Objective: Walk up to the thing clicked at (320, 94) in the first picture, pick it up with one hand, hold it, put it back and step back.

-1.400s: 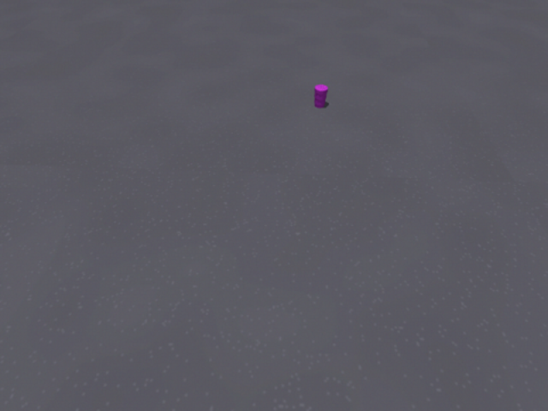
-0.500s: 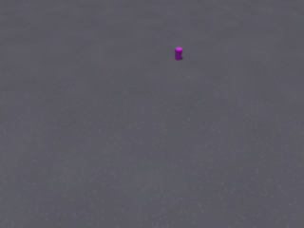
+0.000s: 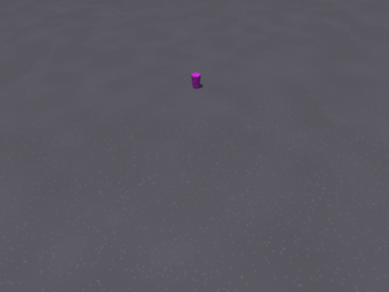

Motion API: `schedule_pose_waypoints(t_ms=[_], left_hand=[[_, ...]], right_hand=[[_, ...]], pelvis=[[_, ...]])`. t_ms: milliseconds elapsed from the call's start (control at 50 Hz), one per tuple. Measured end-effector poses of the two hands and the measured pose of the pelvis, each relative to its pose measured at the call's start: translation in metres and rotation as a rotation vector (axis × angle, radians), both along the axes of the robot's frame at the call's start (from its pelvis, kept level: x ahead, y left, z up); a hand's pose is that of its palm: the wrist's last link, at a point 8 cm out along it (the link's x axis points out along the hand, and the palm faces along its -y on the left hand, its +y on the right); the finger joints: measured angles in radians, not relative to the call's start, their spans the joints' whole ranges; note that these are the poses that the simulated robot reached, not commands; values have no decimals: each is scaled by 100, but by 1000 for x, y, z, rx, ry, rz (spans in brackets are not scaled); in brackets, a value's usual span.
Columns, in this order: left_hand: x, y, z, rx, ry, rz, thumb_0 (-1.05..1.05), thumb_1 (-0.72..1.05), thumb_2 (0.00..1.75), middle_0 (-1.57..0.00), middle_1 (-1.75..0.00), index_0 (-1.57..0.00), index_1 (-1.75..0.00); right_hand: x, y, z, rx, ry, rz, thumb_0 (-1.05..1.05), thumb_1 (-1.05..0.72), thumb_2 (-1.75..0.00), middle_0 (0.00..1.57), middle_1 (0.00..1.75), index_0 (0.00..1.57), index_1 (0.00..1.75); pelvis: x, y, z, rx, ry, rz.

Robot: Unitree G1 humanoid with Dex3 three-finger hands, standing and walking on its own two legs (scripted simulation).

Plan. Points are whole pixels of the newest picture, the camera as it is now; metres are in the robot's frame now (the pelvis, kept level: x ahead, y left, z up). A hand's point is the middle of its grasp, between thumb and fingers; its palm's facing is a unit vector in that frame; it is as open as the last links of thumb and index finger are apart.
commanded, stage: walk up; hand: left
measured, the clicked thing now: (196, 80) +2.09 -0.01 -0.71
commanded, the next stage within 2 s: none
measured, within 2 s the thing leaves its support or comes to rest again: neither
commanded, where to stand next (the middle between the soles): +1.73 -0.16 m, yaw -7 degrees
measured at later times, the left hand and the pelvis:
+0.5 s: hand (113, 256) +0.27 +0.23 -0.16, palm faces -0.04 -0.94 -0.34, open 7.4 cm; pelvis +0.25 -0.05 -0.01, yaw -3 degrees
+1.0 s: hand (152, 132) +0.71 +0.17 -0.12, palm faces -0.12 -0.89 -0.44, open 7.4 cm; pelvis +0.55 -0.10 -0.02, yaw -6 degrees
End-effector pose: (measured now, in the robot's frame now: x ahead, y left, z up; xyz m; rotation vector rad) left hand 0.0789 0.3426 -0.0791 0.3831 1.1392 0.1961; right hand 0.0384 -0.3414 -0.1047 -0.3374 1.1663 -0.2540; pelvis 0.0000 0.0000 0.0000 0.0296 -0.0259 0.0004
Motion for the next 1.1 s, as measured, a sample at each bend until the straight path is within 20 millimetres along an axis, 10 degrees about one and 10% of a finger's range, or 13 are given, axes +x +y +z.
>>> schedule_pose_waypoints(t_ms=[120,300,420,600,760,920,1100], left_hand=[[57,-34,-4,67,-103,-1,0,90,90,-20,-30,-20,-30],[82,-81,-7,-16,8,34,0,90,90,-20,-30,-20,-30],[134,-81,-23,-46,59,30,0,90,90,-20,-30,-20,-30],[268,-54,-55,-36,112,-11,1,90,90,-20,-30,-20,-30],[435,-73,-22,-36,-12,-162,1,90,90,-20,-30,-20,-30],[585,-111,-4,30,-133,-222,0,90,90,-20,-30,-20,-30],[632,-142,5,18,-110,-125,0,90,90,-20,-30,-20,-30]], right_hand=[[50,-54,-28,-17,24,-17,1,-90,-90,20,30,20,30],[174,-41,2,82,-95,75,1,-90,-90,20,30,20,30],[250,-39,13,58,-88,94,0,-90,-90,20,30,20,30],[379,-22,10,-8,-181,71,0,-90,-90,20,30,20,30],[398,-29,13,20,-107,-45,0,-90,-90,21,30,20,30],[439,-76,-28,55,20,-124,0,-90,-90,21,30,20,30],[586,-95,-22,84,-18,-43,1,-90,-90,20,30,20,30]], pelvis=[[50,-41,-24,-28,-12,-18],[124,-61,2,-44,-13,-49],[193,-60,0,-56,4,-61],[312,-36,-22,-18,15,-78],[401,-46,-3,9,10,-122],[507,-88,-22,12,1,-119],[598,-110,-6,-33,-4,-105]])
